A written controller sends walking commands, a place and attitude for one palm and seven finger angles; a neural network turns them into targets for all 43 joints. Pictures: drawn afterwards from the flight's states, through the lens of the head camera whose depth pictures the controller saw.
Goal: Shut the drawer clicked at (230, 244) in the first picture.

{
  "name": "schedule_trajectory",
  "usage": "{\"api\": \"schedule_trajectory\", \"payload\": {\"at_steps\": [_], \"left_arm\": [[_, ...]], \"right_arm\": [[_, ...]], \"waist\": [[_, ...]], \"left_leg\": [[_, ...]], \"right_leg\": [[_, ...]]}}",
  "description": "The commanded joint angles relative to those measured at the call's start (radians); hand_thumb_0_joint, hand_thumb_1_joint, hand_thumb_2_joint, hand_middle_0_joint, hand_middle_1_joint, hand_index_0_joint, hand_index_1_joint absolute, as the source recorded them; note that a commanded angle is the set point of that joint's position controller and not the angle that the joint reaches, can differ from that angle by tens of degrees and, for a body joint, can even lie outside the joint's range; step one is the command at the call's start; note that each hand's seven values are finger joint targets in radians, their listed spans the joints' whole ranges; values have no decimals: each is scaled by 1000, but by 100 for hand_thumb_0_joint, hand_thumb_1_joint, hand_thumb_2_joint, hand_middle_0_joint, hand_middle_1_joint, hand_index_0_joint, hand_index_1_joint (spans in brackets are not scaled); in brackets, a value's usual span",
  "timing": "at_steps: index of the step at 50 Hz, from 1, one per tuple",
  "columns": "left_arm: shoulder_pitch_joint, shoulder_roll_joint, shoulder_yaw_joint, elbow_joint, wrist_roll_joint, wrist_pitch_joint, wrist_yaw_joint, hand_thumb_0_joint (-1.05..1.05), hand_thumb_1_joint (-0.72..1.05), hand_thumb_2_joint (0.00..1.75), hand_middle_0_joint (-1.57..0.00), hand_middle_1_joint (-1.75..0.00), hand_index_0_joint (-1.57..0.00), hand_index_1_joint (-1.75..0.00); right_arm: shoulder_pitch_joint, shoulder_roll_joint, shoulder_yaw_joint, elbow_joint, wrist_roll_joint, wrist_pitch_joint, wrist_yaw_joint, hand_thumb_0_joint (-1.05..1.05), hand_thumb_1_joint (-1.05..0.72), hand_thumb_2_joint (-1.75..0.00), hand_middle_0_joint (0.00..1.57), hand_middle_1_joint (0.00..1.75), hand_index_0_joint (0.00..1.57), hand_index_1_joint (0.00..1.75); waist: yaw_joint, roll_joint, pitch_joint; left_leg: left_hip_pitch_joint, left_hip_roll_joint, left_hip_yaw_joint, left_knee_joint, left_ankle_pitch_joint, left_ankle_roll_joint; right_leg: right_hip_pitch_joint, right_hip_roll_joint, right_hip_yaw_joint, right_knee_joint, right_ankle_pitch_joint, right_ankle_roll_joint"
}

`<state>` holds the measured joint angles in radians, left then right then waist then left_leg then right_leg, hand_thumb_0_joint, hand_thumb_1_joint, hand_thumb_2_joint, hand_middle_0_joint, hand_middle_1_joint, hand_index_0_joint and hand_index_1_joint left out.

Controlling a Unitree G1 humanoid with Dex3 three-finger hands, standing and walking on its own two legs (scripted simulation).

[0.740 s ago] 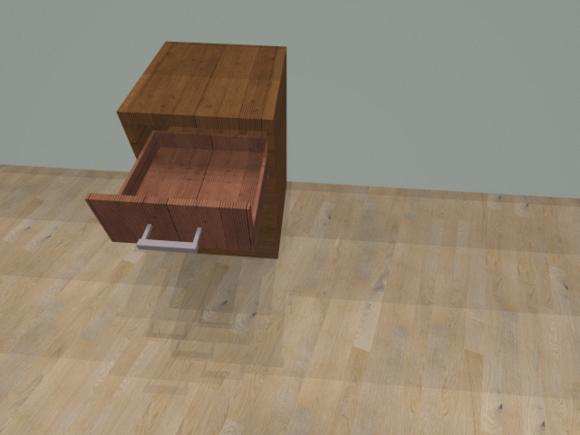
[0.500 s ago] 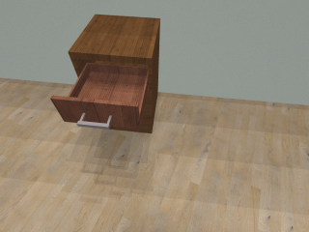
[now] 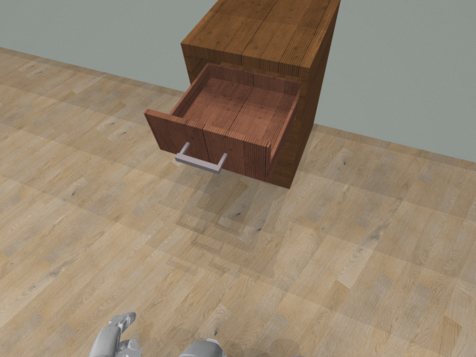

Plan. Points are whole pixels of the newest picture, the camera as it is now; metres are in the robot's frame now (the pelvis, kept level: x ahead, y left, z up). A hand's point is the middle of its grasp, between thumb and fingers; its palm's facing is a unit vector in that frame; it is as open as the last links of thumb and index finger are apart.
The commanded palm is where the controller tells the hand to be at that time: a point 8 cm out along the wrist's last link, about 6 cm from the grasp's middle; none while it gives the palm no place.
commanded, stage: turn or walk to find it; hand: left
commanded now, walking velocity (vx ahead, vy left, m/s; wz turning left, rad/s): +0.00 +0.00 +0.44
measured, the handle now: (201, 157) +0.64 +0.14 -0.20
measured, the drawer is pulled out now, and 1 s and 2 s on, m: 0.29 0.29 0.29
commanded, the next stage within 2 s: stand and wait in 0.14 s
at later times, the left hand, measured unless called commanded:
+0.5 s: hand out of the picture +0.01 +0.19 -0.18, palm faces +0.21 -0.95 -0.21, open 7.4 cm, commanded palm none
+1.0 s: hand out of the picture +0.13 +0.17 -0.16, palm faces +0.14 -0.97 -0.22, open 7.3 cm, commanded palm none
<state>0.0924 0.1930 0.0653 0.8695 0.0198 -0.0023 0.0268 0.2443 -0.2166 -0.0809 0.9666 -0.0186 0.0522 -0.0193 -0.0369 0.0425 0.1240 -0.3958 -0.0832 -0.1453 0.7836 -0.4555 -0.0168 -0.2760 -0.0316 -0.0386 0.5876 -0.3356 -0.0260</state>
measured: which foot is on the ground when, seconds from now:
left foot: up 0.00-0.32, down 0.34-1.00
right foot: down 0.00-0.36, up 0.38-0.60, down 0.62-1.00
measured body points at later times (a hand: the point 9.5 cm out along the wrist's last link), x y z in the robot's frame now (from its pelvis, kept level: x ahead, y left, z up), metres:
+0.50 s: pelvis +0.05 +0.01 +0.00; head +0.11 +0.03 +0.44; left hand +0.00 +0.24 -0.16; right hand +0.20 -0.19 -0.14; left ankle +0.05 +0.13 -0.73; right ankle +0.01 -0.12 -0.69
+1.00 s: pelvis +0.10 -0.02 +0.01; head +0.13 -0.02 +0.46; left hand +0.12 +0.22 -0.14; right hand +0.08 -0.25 -0.15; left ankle +0.05 +0.13 -0.73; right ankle +0.06 -0.12 -0.73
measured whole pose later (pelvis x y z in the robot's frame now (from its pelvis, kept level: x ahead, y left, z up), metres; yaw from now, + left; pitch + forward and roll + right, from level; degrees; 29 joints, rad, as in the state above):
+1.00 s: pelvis +0.10 -0.02 +0.01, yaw +7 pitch +0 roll +1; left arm 0.17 0.17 0.03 1.08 0.00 0.00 0.03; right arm 0.33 -0.15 -0.02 1.15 -0.01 0.02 -0.04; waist -0.03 0.00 0.07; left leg -0.14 0.04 0.00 0.41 -0.26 -0.05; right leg -0.12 0.01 -0.04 0.44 -0.31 -0.03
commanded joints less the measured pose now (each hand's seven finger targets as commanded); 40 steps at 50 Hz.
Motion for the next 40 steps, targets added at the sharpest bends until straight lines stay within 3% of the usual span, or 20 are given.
{"api": "schedule_trajectory", "payload": {"at_steps": [1,2,6,11,13,14,15,16,17,18,19,21,26,28,29,31,33,35,38,40], "left_arm": [[117,149,39,-30,4,-10,23,0,90,90,-20,-30,-20,-30],[120,138,33,-33,2,-12,21,0,90,90,-20,-30,-20,-30],[207,154,36,-8,5,-23,20,0,90,90,-20,-30,-20,-30],[268,166,34,29,14,-25,18,0,90,90,-20,-30,-20,-30],[263,164,32,42,13,-23,17,0,90,90,-20,-30,-20,-30],[245,157,29,45,6,-22,18,0,90,90,-20,-30,-20,-30],[235,150,25,51,0,-23,18,0,90,90,-20,-30,-20,-30],[249,125,16,53,-8,-20,18,0,90,90,-20,-30,-20,-30],[278,68,2,46,-15,-17,16,0,90,90,-20,-30,-20,-30],[246,56,-12,43,-18,-10,22,0,90,90,-20,-30,-20,-30],[228,61,-8,41,-9,-4,25,0,90,90,-20,-30,-20,-30],[215,72,-3,84,-6,12,18,0,90,90,-20,-30,-20,-30],[234,45,-12,120,-5,18,-1,0,90,90,-20,-30,-20,-30],[269,44,-15,141,0,10,-4,0,90,90,-20,-30,-20,-30],[285,55,-14,152,4,6,-2,0,90,90,-20,-30,-20,-30],[243,126,-11,147,4,-5,0,0,90,90,-20,-30,-20,-30],[163,143,-14,129,0,-3,-4,0,90,90,-20,-30,-20,-30],[140,111,-18,141,-6,-10,1,0,90,90,-20,-30,-20,-30],[162,93,-18,164,-10,-12,5,0,90,90,-20,-30,-20,-30],[174,97,-15,179,-13,-12,7,0,90,90,-20,-30,-20,-30]], "right_arm": [[-8,-63,-27,-74,1,-12,18,0,-90,-90,20,30,20,30],[-23,-57,-21,-79,1,-9,23,0,-90,-90,20,30,20,30],[-128,-43,-6,-100,11,-5,32,0,-90,-90,20,30,20,30],[-186,-25,12,-103,15,-16,34,0,-90,-90,20,30,20,30],[-180,-20,18,-96,15,-25,30,0,-90,-90,20,30,20,30],[-137,-25,20,-83,14,-28,24,0,-90,-90,20,30,20,30],[-76,-41,21,-60,11,-36,22,0,-90,-90,20,30,20,30],[-11,-88,12,-36,2,-48,19,0,-90,-90,20,30,20,30],[62,-177,-5,-25,-5,-55,9,0,-90,-90,20,30,20,30],[89,-194,-3,-19,2,-43,-2,0,-90,-90,20,30,20,30],[68,-171,9,-20,-7,-37,-7,0,-90,-90,20,30,20,30],[-23,-115,30,-35,-3,-45,-27,0,-90,-90,20,30,20,30],[-70,-106,33,-37,-2,-45,-26,0,-90,-90,20,30,20,30],[-76,-101,32,-24,5,-43,-23,0,-90,-90,20,30,20,30],[-70,-79,31,-16,10,-42,-18,0,-90,-90,20,30,20,30],[-39,-22,33,-21,15,-33,-6,0,-90,-90,20,30,20,30],[3,-13,36,16,8,-33,5,0,-90,-90,20,30,20,30],[22,-8,38,50,3,-39,1,0,-90,-90,20,30,20,30],[44,-13,47,86,4,-51,-7,0,-90,-90,20,30,20,30],[67,-12,53,108,4,-58,-12,0,-90,-90,20,30,20,30]], "waist": [[28,-250,-102],[27,-232,-97],[54,-203,-92],[72,-208,-99],[66,-229,-94],[39,-208,-99],[9,-159,-124],[-16,-46,-181],[-37,189,-266],[-47,211,-273],[-42,131,-193],[2,222,-151],[40,81,-140],[63,29,-118],[69,-36,-112],[37,-210,-70],[11,-131,-63],[11,-179,-43],[26,-64,-40],[33,-45,-79]], "left_leg": [[-235,82,42,440,-22,-21],[-240,85,67,451,5,-26],[-210,89,128,293,26,-33],[-88,80,181,27,39,-9],[18,72,187,-99,82,5],[87,67,190,-185,156,11],[205,64,183,-306,280,18],[396,148,116,-361,521,44],[551,388,-158,-334,894,162],[466,470,-190,-360,1093,243],[375,447,-94,-364,1024,260],[307,373,-77,-402,883,208],[234,302,-5,-439,565,174],[159,252,27,-410,386,130],[136,196,59,-368,279,90],[157,95,134,-300,111,25],[278,94,137,-311,174,21],[260,126,118,-337,297,24],[246,156,107,-384,405,27],[236,165,112,-390,463,23]], "right_leg": [[210,-298,252,-221,447,-130],[219,-276,182,-210,541,-120],[290,-259,86,-194,776,-111],[309,-253,63,-175,831,-113],[255,-240,63,-155,795,-107],[236,-227,36,-130,765,-89],[191,-199,18,-69,702,-59],[70,-151,-13,49,502,-16],[-107,-38,-73,214,-22,44],[-86,-16,22,342,-333,44],[-82,-29,55,396,-331,29],[-106,-40,75,394,-255,49],[-11,-24,3,160,-166,56],[82,-3,-19,-33,-3,56],[113,-11,21,-151,83,49],[24,-158,202,-303,27,-19],[-108,-144,186,-316,-135,-39],[-51,-100,144,-281,24,-22],[34,-69,101,-234,194,-8],[116,-71,82,-210,315,-8]]}}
